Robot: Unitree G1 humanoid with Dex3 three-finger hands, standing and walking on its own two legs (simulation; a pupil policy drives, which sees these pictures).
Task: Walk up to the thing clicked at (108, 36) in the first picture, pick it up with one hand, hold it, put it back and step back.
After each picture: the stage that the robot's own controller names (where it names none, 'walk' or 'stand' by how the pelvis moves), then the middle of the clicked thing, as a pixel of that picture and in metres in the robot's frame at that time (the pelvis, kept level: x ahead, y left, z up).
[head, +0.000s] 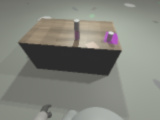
stand; (109, 36) +1.00 -0.19 -0.10
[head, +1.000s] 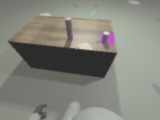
rise first; (105, 37) +0.91 -0.07 -0.08
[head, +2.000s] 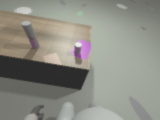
rise first; (77, 48) +0.63 +0.16 -0.07
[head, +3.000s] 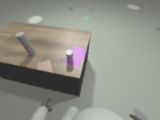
stand; (69, 56) +0.55 +0.24 -0.09
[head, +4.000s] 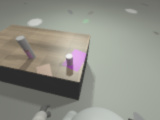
stand; (69, 60) +0.53 +0.24 -0.10
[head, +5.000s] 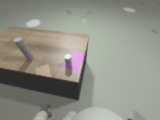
stand; (68, 60) +0.53 +0.25 -0.10
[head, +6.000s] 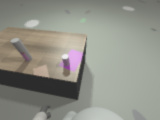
stand; (66, 60) +0.52 +0.27 -0.10
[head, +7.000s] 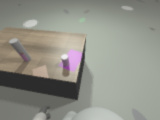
stand; (65, 60) +0.52 +0.28 -0.10
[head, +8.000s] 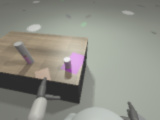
rise first; (67, 63) +0.50 +0.27 -0.10
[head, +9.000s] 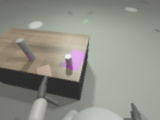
go down; (68, 60) +0.52 +0.27 -0.10
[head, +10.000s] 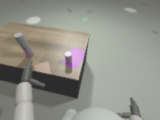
go down; (68, 57) +0.54 +0.25 -0.09
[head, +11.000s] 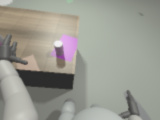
go down; (59, 48) +0.53 +0.25 -0.03
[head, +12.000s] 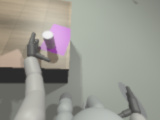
close in; (49, 40) +0.53 +0.26 +0.00
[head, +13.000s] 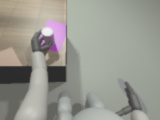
close; (48, 37) +0.55 +0.24 +0.02
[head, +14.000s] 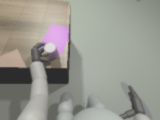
lift; (52, 51) +0.45 +0.22 +0.02
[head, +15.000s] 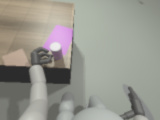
lift; (56, 51) +0.45 +0.21 +0.01
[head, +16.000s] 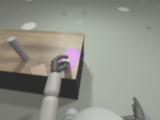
stand; (66, 66) +0.45 +0.23 -0.06
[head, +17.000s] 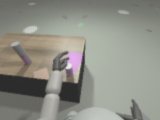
stand; (69, 69) +0.44 +0.21 -0.08
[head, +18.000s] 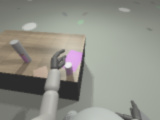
stand; (68, 68) +0.44 +0.21 -0.09
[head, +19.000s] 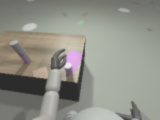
stand; (68, 69) +0.43 +0.21 -0.09
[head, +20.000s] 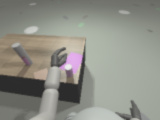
stand; (69, 70) +0.43 +0.21 -0.09
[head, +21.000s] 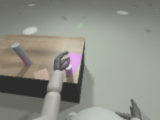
stand; (68, 70) +0.44 +0.22 -0.09
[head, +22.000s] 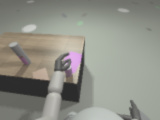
stand; (68, 70) +0.43 +0.22 -0.09
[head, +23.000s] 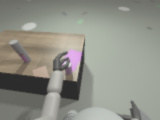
stand; (68, 68) +0.44 +0.22 -0.09
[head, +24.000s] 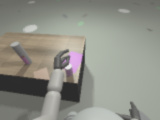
stand; (68, 70) +0.43 +0.22 -0.09
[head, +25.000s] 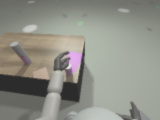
stand; (68, 69) +0.43 +0.22 -0.09
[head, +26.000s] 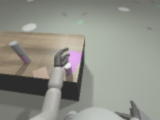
stand; (68, 69) +0.44 +0.22 -0.09
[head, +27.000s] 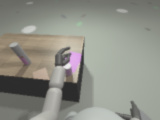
stand; (68, 69) +0.44 +0.22 -0.09
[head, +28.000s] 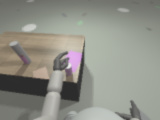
stand; (68, 69) +0.43 +0.22 -0.09
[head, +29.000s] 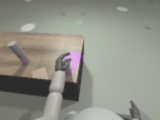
stand; (67, 69) +0.43 +0.22 -0.09
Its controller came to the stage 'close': yes
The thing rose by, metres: 0.00
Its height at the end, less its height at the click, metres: +0.00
